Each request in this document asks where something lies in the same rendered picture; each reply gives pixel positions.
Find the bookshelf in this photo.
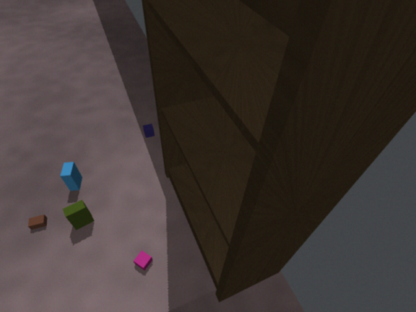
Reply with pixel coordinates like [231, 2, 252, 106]
[142, 0, 416, 302]

